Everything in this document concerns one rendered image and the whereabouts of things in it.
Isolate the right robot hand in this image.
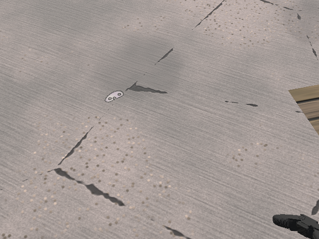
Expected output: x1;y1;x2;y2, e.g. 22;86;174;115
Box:
272;214;319;239

